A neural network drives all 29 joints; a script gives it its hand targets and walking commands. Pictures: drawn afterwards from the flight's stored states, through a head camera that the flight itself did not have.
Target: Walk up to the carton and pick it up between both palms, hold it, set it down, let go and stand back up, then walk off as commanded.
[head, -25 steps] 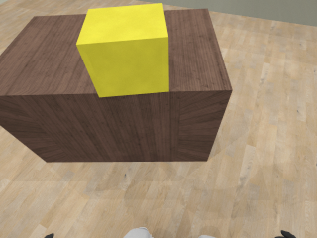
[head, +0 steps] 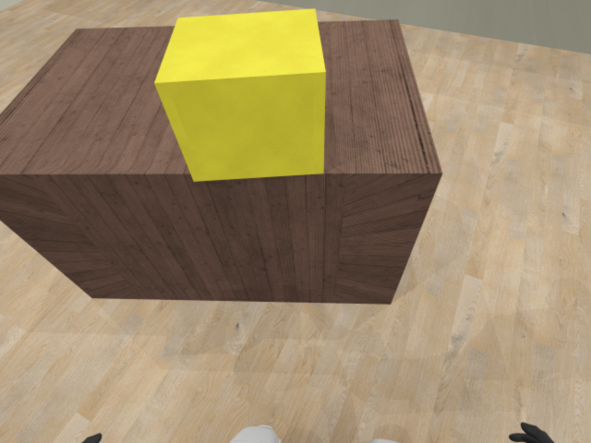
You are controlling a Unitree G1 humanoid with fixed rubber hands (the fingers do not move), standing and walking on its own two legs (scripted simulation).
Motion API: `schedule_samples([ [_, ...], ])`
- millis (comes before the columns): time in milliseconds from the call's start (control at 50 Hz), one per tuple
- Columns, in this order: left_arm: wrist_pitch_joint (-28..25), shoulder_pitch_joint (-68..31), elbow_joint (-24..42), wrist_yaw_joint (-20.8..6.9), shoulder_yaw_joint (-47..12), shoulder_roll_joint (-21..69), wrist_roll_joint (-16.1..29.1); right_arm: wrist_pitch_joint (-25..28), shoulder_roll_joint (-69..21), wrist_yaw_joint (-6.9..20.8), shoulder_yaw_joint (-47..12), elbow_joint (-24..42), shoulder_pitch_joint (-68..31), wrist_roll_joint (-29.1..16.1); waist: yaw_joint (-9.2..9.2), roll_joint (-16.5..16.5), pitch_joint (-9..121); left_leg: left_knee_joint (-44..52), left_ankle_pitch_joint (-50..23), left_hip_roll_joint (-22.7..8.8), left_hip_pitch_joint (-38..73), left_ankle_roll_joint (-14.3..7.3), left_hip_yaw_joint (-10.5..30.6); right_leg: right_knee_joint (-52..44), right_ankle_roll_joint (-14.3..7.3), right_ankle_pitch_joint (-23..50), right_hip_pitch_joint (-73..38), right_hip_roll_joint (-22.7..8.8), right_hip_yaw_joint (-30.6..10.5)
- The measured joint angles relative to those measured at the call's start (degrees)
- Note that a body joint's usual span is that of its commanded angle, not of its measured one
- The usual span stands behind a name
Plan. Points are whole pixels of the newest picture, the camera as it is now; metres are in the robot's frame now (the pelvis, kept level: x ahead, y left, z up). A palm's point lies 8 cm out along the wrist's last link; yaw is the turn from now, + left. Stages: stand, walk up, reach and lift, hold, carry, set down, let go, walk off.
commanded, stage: walk up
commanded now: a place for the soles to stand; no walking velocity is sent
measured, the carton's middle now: (252, 97) +0.75 +0.13 +0.03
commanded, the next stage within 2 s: none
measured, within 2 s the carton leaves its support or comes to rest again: neither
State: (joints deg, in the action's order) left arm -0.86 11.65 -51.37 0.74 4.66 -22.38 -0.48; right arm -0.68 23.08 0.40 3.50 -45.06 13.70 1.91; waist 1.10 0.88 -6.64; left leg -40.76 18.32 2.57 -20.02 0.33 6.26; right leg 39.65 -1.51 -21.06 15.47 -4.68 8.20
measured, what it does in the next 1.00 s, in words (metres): stands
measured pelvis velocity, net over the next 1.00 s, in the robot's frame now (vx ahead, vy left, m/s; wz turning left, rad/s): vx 0.00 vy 0.03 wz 0.04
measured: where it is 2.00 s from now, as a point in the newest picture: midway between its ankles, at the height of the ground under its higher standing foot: outside the picture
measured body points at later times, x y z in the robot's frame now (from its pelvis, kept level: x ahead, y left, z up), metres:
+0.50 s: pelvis +0.00 +0.01 +0.00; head +0.04 +0.00 +0.45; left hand +0.08 +0.34 -0.10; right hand +0.12 -0.30 -0.11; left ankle +0.00 +0.17 -0.69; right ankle +0.00 -0.10 -0.72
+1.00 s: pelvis +0.00 +0.03 +0.00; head +0.04 +0.03 +0.45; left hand +0.07 +0.36 -0.11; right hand +0.13 -0.28 -0.11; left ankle +0.02 +0.17 -0.72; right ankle +0.00 -0.09 -0.71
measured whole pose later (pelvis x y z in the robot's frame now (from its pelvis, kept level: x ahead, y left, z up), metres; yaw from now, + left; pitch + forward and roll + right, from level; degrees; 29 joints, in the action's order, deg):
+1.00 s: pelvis +0.00 +0.03 +0.00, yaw +2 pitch -3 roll +0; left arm -0.2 10.9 -51.3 0.4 4.6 -22.4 -0.5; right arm 0.2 22.9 0.2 3.1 -45.2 12.4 1.9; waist 1.2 0.0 -7.0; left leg -39.3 19.7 1.8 -17.0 1.1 7.1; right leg 43.2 -0.6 -28.5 15.7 -5.5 8.1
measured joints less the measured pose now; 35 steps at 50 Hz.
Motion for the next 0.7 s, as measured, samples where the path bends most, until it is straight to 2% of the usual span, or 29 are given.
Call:
schedule_samples([
  [40,-0.28,0.16,0.01,0.00,0.00,0.00,0.00,-0.11,0.11,-0.01,0.01,0.00,-0.01,0.00,0.02,-0.01,-0.01,-6.57,5.85,-0.01,-0.94,-0.54,-0.02,-0.25,0.00,-0.47,-0.59,-0.20,-0.04],
  [80,-0.81,0.16,0.02,0.00,-0.01,0.01,0.00,-0.11,0.30,-0.01,0.00,0.04,0.01,0.00,-0.03,0.05,0.05,-9.87,7.44,-0.09,-1.11,-0.66,0.05,-0.66,0.00,-0.80,-0.72,-0.57,0.02],
  [140,-1.04,0.16,0.01,-0.01,-0.01,0.03,0.00,-0.12,0.33,0.15,-0.01,0.07,0.04,-0.01,-0.08,0.12,0.09,-6.58,7.38,-0.59,-0.23,-0.69,0.11,-0.77,0.01,-0.77,-0.49,-0.70,0.14],
  [200,-0.93,0.13,0.01,-0.05,-0.01,0.04,0.00,0.04,0.33,0.14,-0.01,0.08,0.04,-0.01,-0.11,0.11,0.07,2.39,0.83,-0.64,2.24,-1.08,0.04,1.21,0.30,-1.73,-0.07,-0.72,0.17],
  [240,0.00,-0.08,-0.03,-0.16,-0.02,0.03,0.00,0.10,0.02,0.14,-0.03,0.03,0.01,0.00,-0.07,-0.32,-0.17,1.44,-0.36,-0.52,2.32,0.23,-0.02,3.32,0.33,-3.52,0.09,-0.90,0.08],
  [300,0.75,-0.43,0.03,-0.17,-0.02,0.02,0.00,0.46,0.00,0.05,-0.08,0.06,-0.05,0.00,-0.10,-0.39,0.06,1.88,0.38,-0.51,2.26,0.37,0.36,5.69,0.33,-9.02,0.64,-0.54,0.05],
  [340,0.67,-0.41,0.06,-0.17,-0.02,-0.01,0.00,0.52,-0.02,-0.12,-0.09,0.06,-0.43,0.00,-0.01,-0.47,0.09,2.48,-0.07,-0.47,1.99,0.67,0.31,2.37,0.33,-8.18,0.06,-0.40,-0.03],
  [380,0.20,-0.40,0.05,-0.17,-0.02,0.01,0.00,0.51,-0.02,-0.14,-0.09,0.03,-0.69,0.00,0.09,-0.39,-0.06,1.95,-0.27,-0.49,1.59,0.99,0.35,-0.36,0.34,0.55,-0.23,-0.30,0.03],
  [440,-0.29,-0.13,0.03,-0.17,-0.01,0.00,0.00,0.29,0.03,-0.14,-0.08,0.00,-0.71,0.00,0.21,-0.42,-0.09,-5.62,6.79,-0.41,0.14,-0.33,0.30,-0.26,0.36,-0.30,-0.98,-0.45,-0.03],
  [480,-0.74,-0.13,0.04,-0.17,-0.02,0.02,0.00,0.26,0.18,-0.13,-0.09,0.04,-0.68,0.00,0.16,-0.35,-0.05,-8.40,8.60,-0.52,-0.10,-0.63,0.37,-0.37,0.36,-1.03,-1.02,-0.77,0.03],
  [520,-0.86,-0.13,0.03,-0.17,-0.03,0.03,0.00,0.26,0.21,0.00,-0.10,0.06,-0.66,-0.01,0.11,-0.30,-0.01,-6.15,7.87,-0.84,0.39,-0.78,0.43,-0.36,0.36,-1.05,-0.70,-0.88,0.10],
  [580,-0.71,-0.24,0.00,-0.19,-0.02,0.03,0.00,0.38,0.20,0.01,-0.10,0.05,-0.67,-0.01,0.04,-0.37,-0.19,1.86,1.45,-0.89,2.55,-0.84,0.42,1.77,0.62,-1.91,0.10,-1.03,0.08],
  [620,0.28,-0.47,-0.03,-0.24,-0.03,0.03,0.00,0.41,-0.07,0.01,-0.22,-0.02,-0.69,0.00,0.05,-0.70,-0.44,0.98,1.00,-0.75,2.59,0.55,0.40,3.59,0.64,-4.58,0.23,-1.07,0.01],
  [660,0.76,-0.66,0.03,-0.24,-0.03,0.02,0.00,0.65,-0.06,-0.02,-0.27,0.00,-0.70,-0.01,0.03,-0.71,-0.27,1.42,1.05,-0.74,2.55,0.63,0.63,5.01,0.64,-8.29,0.54,-0.70,-0.02],
  [700,0.73,-0.66,0.06,-0.24,-0.04,0.00,0.00,0.76,-0.07,-0.17,-0.27,0.00,-1.01,0.00,0.09,-0.76,-0.24,2.11,0.62,-0.71,2.36,0.79,0.62,2.95,0.64,-7.97,0.21,-0.50,-0.10],
])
